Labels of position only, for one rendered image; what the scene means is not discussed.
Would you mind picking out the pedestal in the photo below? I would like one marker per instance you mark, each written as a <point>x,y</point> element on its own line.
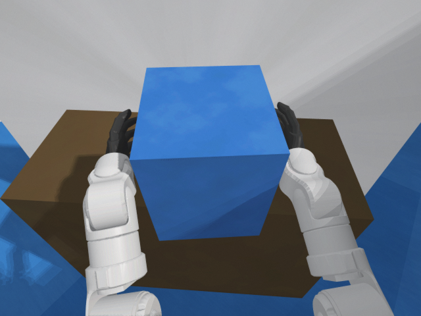
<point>48,195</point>

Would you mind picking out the robot right hand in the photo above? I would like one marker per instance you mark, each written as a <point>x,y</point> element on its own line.
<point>290,126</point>

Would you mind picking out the carton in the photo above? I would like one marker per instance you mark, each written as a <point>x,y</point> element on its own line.
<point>208,151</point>

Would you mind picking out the right robot forearm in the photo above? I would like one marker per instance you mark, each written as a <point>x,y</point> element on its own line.
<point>333,251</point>

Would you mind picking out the right robot upper arm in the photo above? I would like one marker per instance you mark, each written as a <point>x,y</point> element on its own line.
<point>352,300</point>

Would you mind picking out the robot left hand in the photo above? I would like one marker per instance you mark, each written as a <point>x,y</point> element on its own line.
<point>119,136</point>

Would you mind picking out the left robot upper arm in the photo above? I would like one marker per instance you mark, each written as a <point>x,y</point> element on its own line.
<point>140,303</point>

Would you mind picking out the left robot forearm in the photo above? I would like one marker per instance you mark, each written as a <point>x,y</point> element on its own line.
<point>111,225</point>

